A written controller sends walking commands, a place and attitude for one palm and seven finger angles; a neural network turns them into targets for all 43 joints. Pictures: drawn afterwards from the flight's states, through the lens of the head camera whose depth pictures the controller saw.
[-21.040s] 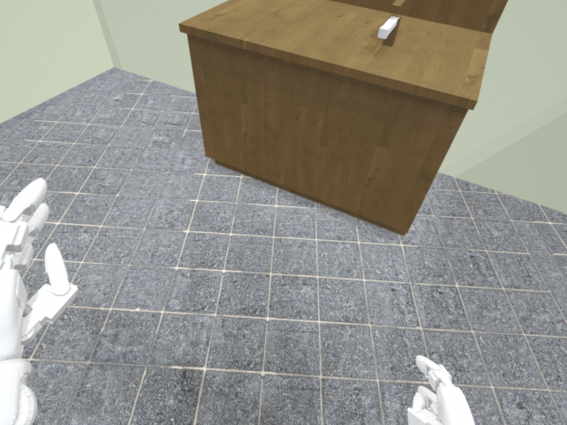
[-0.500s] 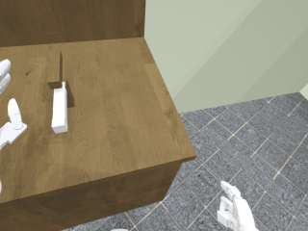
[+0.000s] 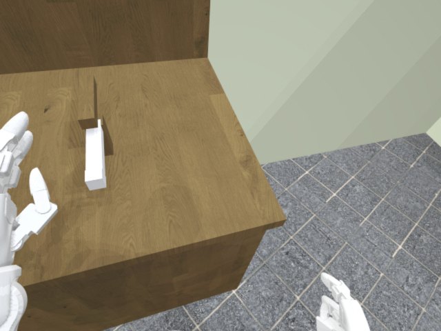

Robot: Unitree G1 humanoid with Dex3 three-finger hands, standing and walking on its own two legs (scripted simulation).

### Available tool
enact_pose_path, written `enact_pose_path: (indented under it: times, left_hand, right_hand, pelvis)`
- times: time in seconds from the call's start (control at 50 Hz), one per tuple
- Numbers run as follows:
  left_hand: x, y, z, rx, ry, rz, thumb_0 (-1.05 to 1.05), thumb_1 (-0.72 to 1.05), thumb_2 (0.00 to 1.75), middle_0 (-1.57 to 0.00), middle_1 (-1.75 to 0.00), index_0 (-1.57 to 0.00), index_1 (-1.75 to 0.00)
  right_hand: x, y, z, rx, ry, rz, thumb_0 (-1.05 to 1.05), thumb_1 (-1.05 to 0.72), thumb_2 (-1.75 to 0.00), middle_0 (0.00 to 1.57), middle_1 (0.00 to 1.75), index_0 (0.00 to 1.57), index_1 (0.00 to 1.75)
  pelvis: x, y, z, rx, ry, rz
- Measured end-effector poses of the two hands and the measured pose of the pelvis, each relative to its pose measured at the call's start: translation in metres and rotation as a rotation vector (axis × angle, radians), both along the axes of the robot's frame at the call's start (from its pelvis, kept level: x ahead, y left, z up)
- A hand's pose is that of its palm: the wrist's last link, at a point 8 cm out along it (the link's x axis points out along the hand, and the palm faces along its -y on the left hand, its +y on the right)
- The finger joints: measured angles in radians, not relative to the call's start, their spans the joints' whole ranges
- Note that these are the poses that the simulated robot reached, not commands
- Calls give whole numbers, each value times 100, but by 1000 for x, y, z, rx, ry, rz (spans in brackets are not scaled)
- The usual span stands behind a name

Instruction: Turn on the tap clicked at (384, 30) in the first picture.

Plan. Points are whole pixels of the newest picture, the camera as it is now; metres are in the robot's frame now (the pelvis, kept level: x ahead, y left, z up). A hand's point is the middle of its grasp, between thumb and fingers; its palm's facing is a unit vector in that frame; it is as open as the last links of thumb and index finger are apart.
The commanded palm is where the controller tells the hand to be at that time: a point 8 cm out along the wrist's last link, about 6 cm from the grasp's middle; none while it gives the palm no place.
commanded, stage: come to a stop and stand still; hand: left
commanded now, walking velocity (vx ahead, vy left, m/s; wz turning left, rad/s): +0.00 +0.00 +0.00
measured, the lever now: (95, 179) +0.33 +0.26 +0.07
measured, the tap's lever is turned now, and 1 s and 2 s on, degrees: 0 0 0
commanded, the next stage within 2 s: look again from close up in 0.06 s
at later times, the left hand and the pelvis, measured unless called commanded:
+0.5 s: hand (63, 200) +0.23 +0.24 +0.16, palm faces +0.38 -0.85 -0.37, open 7.4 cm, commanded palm +0.17 +0.27 +0.18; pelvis +0.02 -0.01 +0.00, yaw +0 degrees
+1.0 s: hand (94, 203) +0.24 +0.20 +0.16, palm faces +0.34 -0.85 -0.40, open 7.4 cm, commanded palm +0.17 +0.23 +0.18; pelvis +0.01 -0.05 +0.00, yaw +0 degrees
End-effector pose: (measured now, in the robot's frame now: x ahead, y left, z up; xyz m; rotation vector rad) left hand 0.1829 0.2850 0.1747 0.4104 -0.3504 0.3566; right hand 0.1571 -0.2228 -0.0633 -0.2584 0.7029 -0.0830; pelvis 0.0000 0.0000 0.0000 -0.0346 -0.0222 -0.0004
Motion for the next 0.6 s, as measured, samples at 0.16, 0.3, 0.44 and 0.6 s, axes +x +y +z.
enact_pose_path:
  times: [0.16, 0.3, 0.44, 0.6]
  left_hand:
    - [9, 2, 0, 53, 44, -20, 2, 89, 90, -21, -30, -22, -30]
    - [9, 1, -2, 31, 66, 4, 2, 89, 90, -21, -30, -21, -30]
    - [11, -7, -1, 19, 58, -8, 2, 89, 90, -21, -30, -21, -30]
    - [13, -8, 3, 34, 68, 4, 2, 89, 90, -21, -30, -21, -30]
  right_hand:
    - [17, 0, 7, 14, -39, -11, 1, -91, -90, 20, 30, 20, 30]
    - [25, -3, 5, 9, -16, 4, 1, -91, -90, 20, 30, 20, 30]
    - [30, -6, 4, 5, -9, 4, 1, -91, -90, 20, 30, 20, 30]
    - [31, -9, 3, 20, -10, -9, 1, -91, -90, 20, 30, 20, 30]
  pelvis:
    - [7, -3, 1, 2, 7, -1]
    - [12, -6, 2, 3, 11, 3]
    - [15, -9, 2, 5, 7, 8]
    - [17, -12, 3, 6, 10, 7]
